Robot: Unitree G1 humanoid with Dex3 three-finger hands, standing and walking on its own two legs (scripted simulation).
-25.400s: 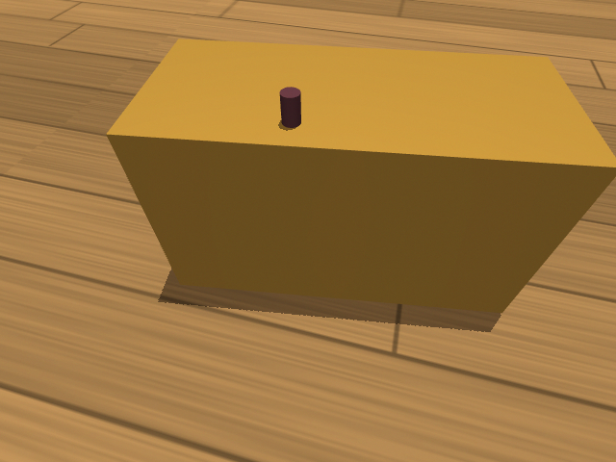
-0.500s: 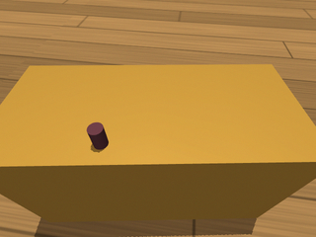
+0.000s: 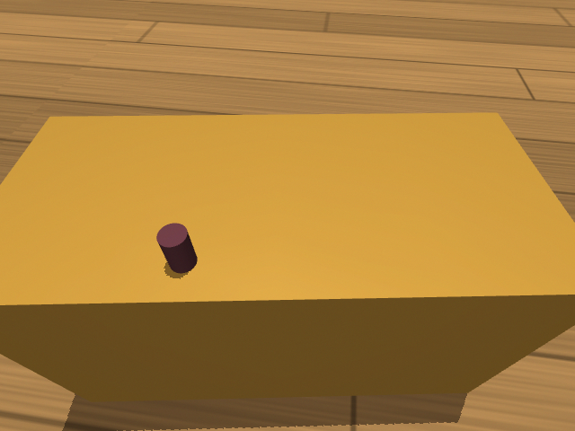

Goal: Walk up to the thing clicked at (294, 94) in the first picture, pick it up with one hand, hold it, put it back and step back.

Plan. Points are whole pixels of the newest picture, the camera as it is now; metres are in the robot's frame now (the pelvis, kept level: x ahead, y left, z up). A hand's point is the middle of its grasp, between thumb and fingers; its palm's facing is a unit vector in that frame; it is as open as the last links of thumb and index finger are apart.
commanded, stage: home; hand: left
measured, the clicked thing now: (178, 248) +0.41 +0.21 -0.04
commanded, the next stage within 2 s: stand in 0.32 s
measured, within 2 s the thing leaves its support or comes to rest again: neither
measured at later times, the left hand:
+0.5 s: hand out of the picture +0.06 +0.25 -0.16, palm faces -0.02 -0.94 -0.35, open 17.3 cm
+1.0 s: hand out of the picture +0.07 +0.25 -0.16, palm faces -0.02 -0.94 -0.34, open 7.9 cm
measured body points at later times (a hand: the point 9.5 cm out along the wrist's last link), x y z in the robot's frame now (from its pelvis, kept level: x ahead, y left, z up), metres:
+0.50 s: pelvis +0.00 +0.00 +0.00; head +0.00 +0.00 +0.45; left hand +0.06 +0.30 -0.13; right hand +0.07 -0.30 -0.13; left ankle +0.03 +0.12 -0.75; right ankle -0.02 -0.15 -0.75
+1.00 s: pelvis +0.01 +0.00 +0.00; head +0.02 +0.00 +0.45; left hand +0.07 +0.30 -0.13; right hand +0.08 -0.30 -0.13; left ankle +0.03 +0.12 -0.75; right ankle -0.02 -0.15 -0.75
